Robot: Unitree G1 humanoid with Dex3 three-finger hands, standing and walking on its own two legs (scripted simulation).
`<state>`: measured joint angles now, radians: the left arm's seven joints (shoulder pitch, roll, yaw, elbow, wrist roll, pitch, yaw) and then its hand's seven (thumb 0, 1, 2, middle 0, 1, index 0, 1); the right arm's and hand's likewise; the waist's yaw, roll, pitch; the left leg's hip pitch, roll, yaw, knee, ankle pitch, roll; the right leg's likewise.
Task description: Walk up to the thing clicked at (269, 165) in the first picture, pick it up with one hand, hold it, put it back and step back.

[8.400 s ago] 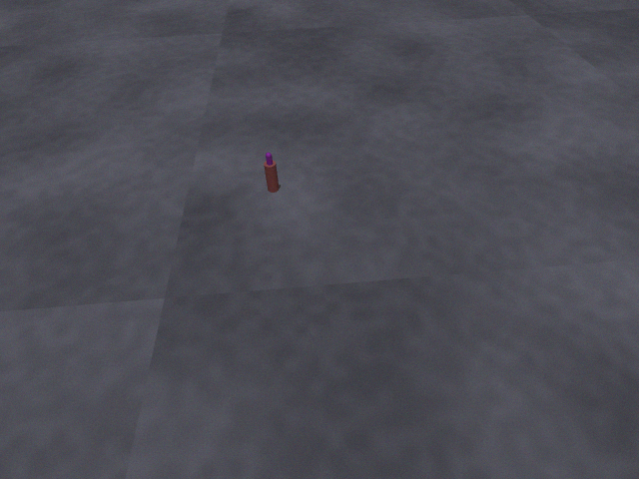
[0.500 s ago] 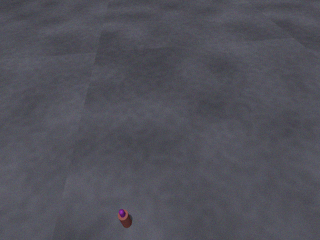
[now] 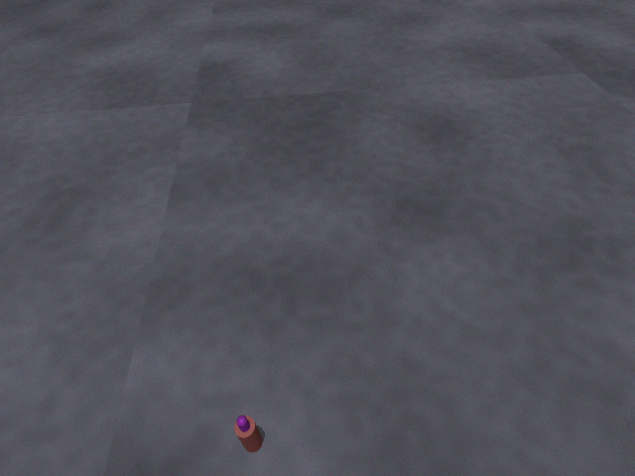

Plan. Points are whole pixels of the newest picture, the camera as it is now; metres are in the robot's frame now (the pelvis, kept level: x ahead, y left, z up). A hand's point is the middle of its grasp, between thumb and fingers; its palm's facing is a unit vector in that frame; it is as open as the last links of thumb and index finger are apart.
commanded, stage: go down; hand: left
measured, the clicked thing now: (247, 431) +0.38 +0.22 -0.68
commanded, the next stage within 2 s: none
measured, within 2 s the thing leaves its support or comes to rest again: neither
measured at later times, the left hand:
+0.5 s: hand out of the picture +0.14 +0.28 -0.18, palm faces +0.05 -0.94 -0.33, open 16.1 cm
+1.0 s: hand out of the picture +0.14 +0.28 -0.20, palm faces +0.07 -0.95 -0.32, open 17.3 cm
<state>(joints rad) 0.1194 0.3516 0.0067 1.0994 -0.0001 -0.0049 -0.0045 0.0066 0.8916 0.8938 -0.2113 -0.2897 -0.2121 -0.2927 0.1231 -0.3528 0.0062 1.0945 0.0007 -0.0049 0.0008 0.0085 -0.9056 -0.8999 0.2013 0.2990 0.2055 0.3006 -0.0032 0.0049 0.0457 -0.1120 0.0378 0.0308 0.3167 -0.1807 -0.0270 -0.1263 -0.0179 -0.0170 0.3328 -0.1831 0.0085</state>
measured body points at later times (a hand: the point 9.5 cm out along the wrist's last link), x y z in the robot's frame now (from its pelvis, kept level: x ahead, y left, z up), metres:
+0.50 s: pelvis -0.01 +0.01 -0.05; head +0.06 +0.02 +0.40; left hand +0.14 +0.33 -0.16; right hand +0.12 -0.25 -0.15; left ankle -0.01 +0.14 -0.75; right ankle +0.00 -0.12 -0.75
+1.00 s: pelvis -0.01 +0.02 -0.09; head +0.08 +0.04 +0.35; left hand +0.13 +0.33 -0.17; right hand +0.17 -0.23 -0.17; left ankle -0.01 +0.14 -0.75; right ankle +0.00 -0.12 -0.75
